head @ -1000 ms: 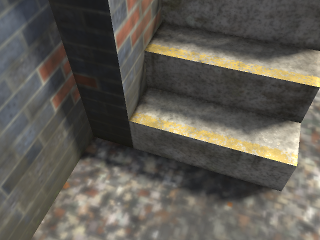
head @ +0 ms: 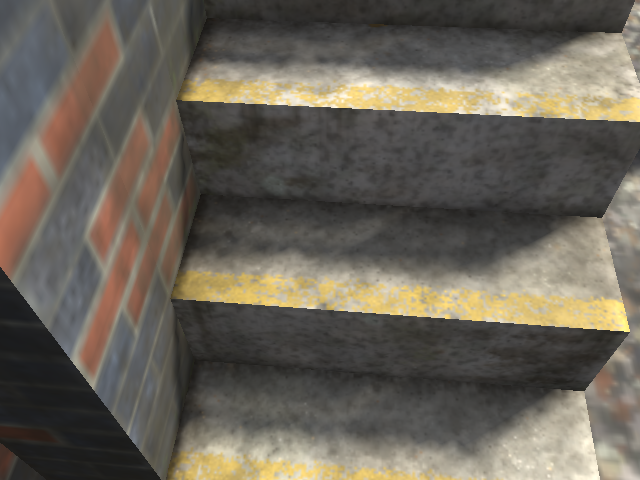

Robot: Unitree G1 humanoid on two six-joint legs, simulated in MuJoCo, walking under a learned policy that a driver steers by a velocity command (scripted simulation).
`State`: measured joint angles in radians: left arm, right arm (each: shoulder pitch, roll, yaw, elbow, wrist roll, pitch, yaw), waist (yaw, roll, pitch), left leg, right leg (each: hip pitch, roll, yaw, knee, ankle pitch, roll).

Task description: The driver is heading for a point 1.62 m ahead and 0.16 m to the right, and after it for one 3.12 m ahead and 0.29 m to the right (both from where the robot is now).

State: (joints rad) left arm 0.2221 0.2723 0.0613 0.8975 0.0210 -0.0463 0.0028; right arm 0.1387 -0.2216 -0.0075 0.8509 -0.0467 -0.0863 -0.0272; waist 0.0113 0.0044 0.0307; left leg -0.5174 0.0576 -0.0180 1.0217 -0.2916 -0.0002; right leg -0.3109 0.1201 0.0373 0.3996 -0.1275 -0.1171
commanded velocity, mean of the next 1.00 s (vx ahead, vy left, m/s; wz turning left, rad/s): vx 0.22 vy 0.00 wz -0.37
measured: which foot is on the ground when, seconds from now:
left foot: up 0.00-0.18, down 0.20-0.54, up 0.56-0.78, down 0.80-1.00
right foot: down 0.00-0.22, up 0.24-0.54, down 0.56-1.00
